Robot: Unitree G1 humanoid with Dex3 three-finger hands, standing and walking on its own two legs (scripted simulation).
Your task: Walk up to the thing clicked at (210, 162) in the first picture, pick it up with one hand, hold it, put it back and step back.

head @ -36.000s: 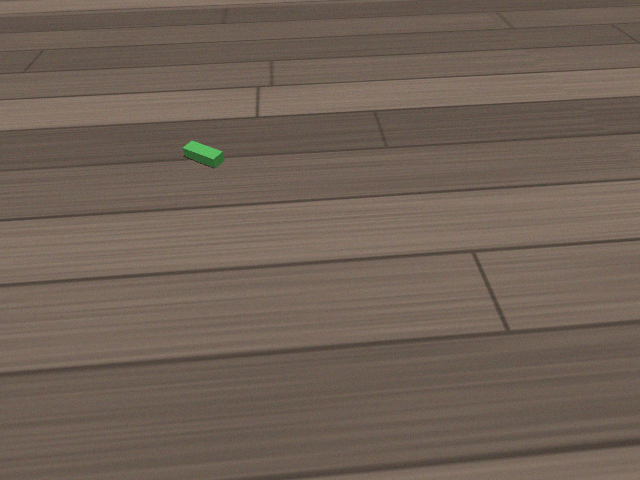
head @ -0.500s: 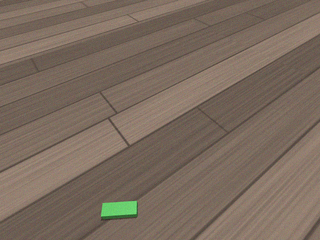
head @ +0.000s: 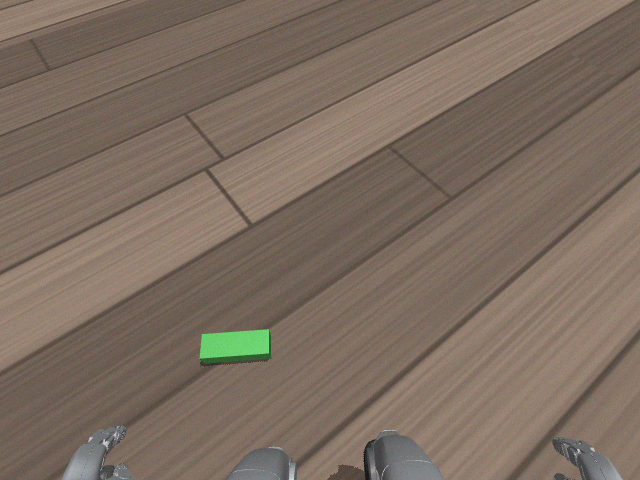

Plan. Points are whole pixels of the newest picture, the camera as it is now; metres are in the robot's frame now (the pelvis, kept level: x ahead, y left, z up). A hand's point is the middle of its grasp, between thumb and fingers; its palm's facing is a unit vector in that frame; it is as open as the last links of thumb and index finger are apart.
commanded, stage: step back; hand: left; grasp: from above
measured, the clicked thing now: (236, 346) +0.49 +0.26 -0.72
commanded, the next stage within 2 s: none
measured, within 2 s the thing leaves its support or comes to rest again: neither
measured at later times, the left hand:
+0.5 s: hand out of the picture +0.03 +0.25 -0.14, palm faces -0.11 -0.91 -0.40, open 7.4 cm
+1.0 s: hand out of the picture -0.13 +0.27 -0.14, palm faces -0.03 -0.93 -0.37, open 7.4 cm
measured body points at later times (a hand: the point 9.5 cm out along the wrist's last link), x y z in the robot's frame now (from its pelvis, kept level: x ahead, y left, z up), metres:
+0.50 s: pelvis -0.10 -0.01 +0.00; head -0.04 -0.02 +0.44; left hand +0.03 +0.30 -0.11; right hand -0.03 -0.33 -0.12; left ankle -0.05 +0.11 -0.71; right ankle -0.10 -0.12 -0.72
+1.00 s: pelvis -0.25 +0.00 +0.01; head -0.19 +0.02 +0.46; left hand -0.13 +0.31 -0.11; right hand -0.17 -0.32 -0.09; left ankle -0.20 +0.11 -0.72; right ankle -0.28 -0.15 -0.63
